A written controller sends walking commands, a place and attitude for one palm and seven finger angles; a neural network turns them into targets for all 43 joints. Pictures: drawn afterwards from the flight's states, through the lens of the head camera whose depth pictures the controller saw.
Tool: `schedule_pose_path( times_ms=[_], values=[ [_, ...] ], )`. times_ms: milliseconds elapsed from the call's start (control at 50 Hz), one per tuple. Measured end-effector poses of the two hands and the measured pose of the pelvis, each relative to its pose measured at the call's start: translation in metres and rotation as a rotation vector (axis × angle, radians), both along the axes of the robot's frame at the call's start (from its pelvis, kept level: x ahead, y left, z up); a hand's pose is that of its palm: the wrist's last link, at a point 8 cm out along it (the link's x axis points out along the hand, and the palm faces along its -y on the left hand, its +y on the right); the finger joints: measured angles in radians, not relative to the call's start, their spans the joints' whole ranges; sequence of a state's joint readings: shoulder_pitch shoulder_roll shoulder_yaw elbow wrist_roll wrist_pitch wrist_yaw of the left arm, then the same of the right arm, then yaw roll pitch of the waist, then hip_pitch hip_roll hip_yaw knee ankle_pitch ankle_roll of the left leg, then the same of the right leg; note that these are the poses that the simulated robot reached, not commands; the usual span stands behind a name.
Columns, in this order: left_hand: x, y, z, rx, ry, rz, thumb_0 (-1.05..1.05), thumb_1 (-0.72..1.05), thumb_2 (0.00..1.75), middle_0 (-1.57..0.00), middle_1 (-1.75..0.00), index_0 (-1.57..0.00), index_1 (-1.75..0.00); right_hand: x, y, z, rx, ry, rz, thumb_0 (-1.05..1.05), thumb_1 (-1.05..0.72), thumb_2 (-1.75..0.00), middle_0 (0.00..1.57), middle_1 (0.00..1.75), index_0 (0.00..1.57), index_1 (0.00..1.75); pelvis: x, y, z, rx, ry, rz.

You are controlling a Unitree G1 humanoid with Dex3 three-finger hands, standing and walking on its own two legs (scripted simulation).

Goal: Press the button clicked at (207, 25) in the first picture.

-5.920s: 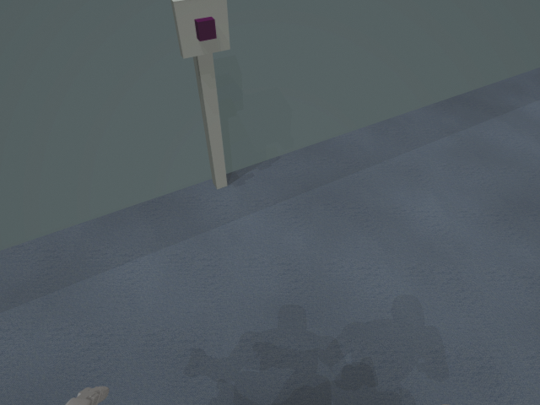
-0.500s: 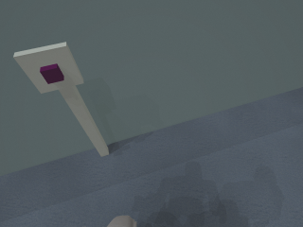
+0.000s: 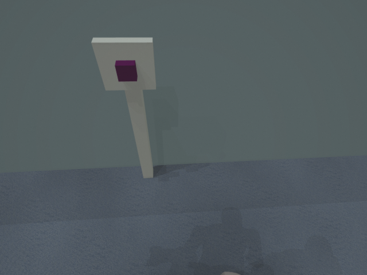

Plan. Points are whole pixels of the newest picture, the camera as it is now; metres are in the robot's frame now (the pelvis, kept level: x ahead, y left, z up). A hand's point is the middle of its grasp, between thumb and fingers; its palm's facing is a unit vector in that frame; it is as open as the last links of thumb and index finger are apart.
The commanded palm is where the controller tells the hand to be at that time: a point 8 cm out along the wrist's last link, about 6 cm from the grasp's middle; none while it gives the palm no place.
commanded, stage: turn to face it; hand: left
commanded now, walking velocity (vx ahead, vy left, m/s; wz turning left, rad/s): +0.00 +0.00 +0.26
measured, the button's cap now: (126, 70) +0.69 +0.23 +0.04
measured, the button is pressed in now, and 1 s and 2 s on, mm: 0 0 0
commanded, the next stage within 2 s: take the last steps up to it in 0.08 s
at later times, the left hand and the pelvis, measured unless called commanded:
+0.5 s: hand out of the picture -0.03 +0.12 -0.15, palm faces +0.21 -0.94 -0.25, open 7.3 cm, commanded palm none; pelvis +0.01 -0.05 +0.01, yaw +8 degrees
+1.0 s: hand out of the picture +0.12 +0.20 -0.17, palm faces +0.17 -0.97 -0.19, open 7.4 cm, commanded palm none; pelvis +0.12 +0.02 +0.00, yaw +6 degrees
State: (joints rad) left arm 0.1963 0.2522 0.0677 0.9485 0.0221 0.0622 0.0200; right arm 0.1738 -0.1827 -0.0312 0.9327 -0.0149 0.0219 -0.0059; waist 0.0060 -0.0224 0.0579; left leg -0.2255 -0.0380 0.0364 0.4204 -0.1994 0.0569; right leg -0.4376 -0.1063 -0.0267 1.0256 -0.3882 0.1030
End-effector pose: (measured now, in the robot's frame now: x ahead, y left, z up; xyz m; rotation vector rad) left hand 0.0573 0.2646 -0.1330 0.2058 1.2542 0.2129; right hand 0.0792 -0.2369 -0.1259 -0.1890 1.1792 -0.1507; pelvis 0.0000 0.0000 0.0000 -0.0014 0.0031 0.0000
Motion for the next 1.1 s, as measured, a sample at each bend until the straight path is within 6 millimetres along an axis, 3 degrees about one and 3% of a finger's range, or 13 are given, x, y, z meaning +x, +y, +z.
schedule_pose_path(
  times_ms=[100,200,320,420,520,620,680,740,780,820,880,960,1100],
  values=[
    [0.012,-0.022,0.007,0.009,-0.046,-0.006,0.00,0.91,0.90,-0.19,-0.29,-0.20,-0.30,-0.025,-0.009,-0.016,0.040,0.063,-0.013,0.00,-0.91,-0.90,0.20,0.30,0.20,0.30,-0.004,-0.015,-0.003,0.014,-0.002,0.029],
    [0.011,-0.053,0.011,0.029,-0.104,-0.003,0.00,0.91,0.90,-0.19,-0.29,-0.20,-0.30,-0.047,-0.031,-0.039,0.079,0.127,-0.022,0.00,-0.91,-0.90,0.20,0.30,0.20,0.30,-0.009,-0.037,-0.011,0.031,-0.005,0.058],
    [-0.024,-0.082,0.021,0.009,-0.080,0.057,0.00,0.91,0.90,-0.20,-0.29,-0.20,-0.30,-0.054,-0.053,-0.034,0.082,0.180,0.008,0.01,-0.91,-0.90,0.20,0.30,0.20,0.30,-0.007,-0.052,0.001,0.042,-0.016,0.102],
    [-0.064,-0.086,0.021,0.006,-0.010,0.134,0.00,0.93,0.90,-0.20,-0.30,-0.20,-0.30,-0.046,-0.062,-0.027,0.068,0.194,0.040,0.01,-0.91,-0.90,0.20,0.30,0.20,0.30,0.002,-0.056,0.006,0.041,-0.013,0.132],
    [-0.111,-0.097,0.013,-0.042,0.113,0.211,0.00,0.92,0.90,-0.20,-0.29,-0.20,-0.30,-0.021,-0.055,-0.022,0.049,0.198,0.085,0.01,-0.91,-0.90,0.20,0.30,0.19,0.30,0.016,-0.049,0.007,0.031,-0.008,0.148],
    [-0.153,-0.106,0.005,-0.116,0.262,0.286,0.00,0.91,0.90,-0.20,-0.29,-0.20,-0.30,0.032,-0.026,-0.017,0.040,0.138,0.148,0.01,-0.91,-0.90,0.20,0.30,0.19,0.30,0.034,-0.032,0.004,0.018,-0.006,0.154],
    [-0.168,-0.104,-0.002,-0.162,0.344,0.321,0.00,0.91,0.90,-0.20,-0.29,-0.20,-0.30,0.070,0.001,-0.014,0.036,0.070,0.185,0.01,-0.91,-0.90,0.20,0.30,0.19,0.30,0.047,-0.016,-0.002,0.007,-0.009,0.154],
    [-0.168,-0.095,-0.016,-0.201,0.410,0.322,0.00,0.91,0.90,-0.20,-0.29,-0.20,-0.30,0.100,0.027,-0.017,0.030,-0.018,0.192,0.01,-0.91,-0.90,0.20,0.30,0.20,0.30,0.061,0.002,-0.013,0.001,-0.018,0.140],
    [-0.153,-0.084,-0.019,-0.204,0.420,0.291,0.00,0.91,0.90,-0.20,-0.29,-0.20,-0.30,0.107,0.039,-0.014,0.039,-0.045,0.171,0.00,-0.91,-0.90,0.20,0.30,0.20,0.30,0.069,0.009,-0.013,0.011,-0.027,0.118],
    [-0.125,-0.069,-0.020,-0.193,0.387,0.256,0.01,0.91,0.90,-0.20,-0.29,-0.20,-0.30,0.107,0.045,-0.011,0.043,-0.055,0.125,0.00,-0.92,-0.90,0.20,0.30,0.20,0.30,0.079,0.014,-0.009,0.013,-0.030,0.108],
    [-0.069,-0.046,-0.019,-0.162,0.285,0.207,0.01,0.91,0.90,-0.20,-0.29,-0.20,-0.30,0.106,0.037,-0.005,0.013,-0.051,0.076,-0.03,-0.96,-0.90,0.20,0.30,0.20,0.30,0.092,0.019,-0.003,0.017,-0.031,0.106],
    [0.014,-0.022,-0.015,-0.111,0.116,0.165,0.01,0.91,0.90,-0.19,-0.29,-0.19,-0.30,0.089,0.030,-0.009,0.006,0.049,0.058,-0.02,-0.96,-0.90,0.20,0.30,0.20,0.30,0.113,0.019,0.000,0.026,-0.028,0.111],
    [0.141,-0.018,0.000,-0.046,-0.052,0.066,0.00,0.91,0.90,-0.19,-0.29,-0.19,-0.30,0.054,0.021,-0.026,0.059,0.254,-0.018,-0.01,-0.93,-0.90,0.20,0.30,0.20,0.30,0.156,0.003,-0.003,0.039,-0.027,0.103]
  ],
)
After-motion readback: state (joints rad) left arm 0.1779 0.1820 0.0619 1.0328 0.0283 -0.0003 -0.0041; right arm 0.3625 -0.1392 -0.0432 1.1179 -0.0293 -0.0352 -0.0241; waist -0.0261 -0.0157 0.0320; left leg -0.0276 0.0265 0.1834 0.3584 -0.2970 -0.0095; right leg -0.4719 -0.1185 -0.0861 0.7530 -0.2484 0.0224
